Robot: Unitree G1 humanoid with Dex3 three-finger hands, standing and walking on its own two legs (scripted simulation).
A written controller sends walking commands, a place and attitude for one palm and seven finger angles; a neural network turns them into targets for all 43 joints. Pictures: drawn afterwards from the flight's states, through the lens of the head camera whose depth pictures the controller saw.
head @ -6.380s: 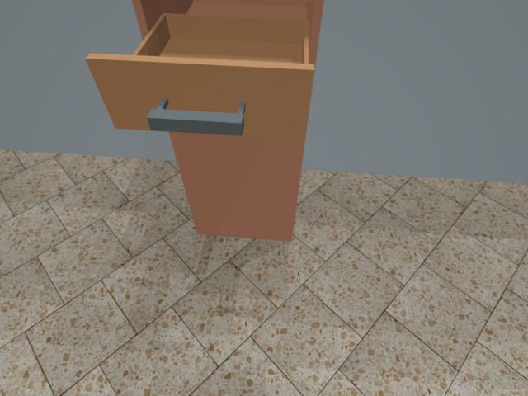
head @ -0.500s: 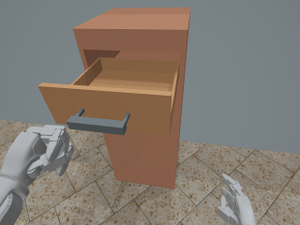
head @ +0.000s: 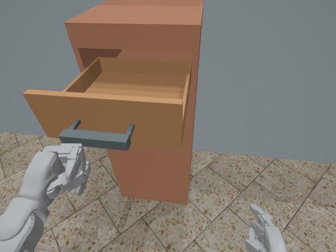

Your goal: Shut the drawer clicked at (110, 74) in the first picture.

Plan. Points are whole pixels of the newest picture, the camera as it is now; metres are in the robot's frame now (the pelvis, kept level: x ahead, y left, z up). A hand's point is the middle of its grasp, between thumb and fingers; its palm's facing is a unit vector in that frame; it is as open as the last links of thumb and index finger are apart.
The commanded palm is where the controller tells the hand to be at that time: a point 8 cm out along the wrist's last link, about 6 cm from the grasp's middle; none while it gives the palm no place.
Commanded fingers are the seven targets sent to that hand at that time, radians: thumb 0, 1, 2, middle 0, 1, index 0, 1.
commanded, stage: bring the fist close to the handle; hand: left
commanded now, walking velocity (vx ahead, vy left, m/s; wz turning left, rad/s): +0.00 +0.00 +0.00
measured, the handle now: (99, 132) +0.34 +0.21 +0.15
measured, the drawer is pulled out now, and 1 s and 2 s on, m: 0.29 0.29 0.19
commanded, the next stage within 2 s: push the drawer shut in 0.76 s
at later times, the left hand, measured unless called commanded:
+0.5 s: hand (93, 169) +0.24 +0.19 +0.14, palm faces +0.00 -1.00 -0.09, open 3.3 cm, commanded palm +0.20 +0.24 +0.15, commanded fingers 0.00 0.90 0.90 -1.40 -1.60 -1.40 -1.60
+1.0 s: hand (93, 169) +0.24 +0.18 +0.14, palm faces -0.01 -1.00 -0.07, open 3.3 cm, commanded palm +0.22 +0.24 +0.15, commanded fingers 0.00 0.90 0.90 -1.40 -1.60 -1.40 -1.60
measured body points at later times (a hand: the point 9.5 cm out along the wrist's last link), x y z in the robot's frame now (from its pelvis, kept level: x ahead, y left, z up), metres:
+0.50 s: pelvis +0.01 +0.00 +0.00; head -0.01 -0.03 +0.45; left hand +0.23 +0.24 +0.14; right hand +0.19 -0.23 -0.07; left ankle +0.03 +0.14 -0.73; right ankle -0.03 -0.10 -0.73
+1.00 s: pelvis +0.00 +0.01 +0.00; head -0.02 -0.01 +0.45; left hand +0.23 +0.24 +0.15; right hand +0.19 -0.21 -0.07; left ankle +0.03 +0.14 -0.73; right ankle -0.03 -0.10 -0.73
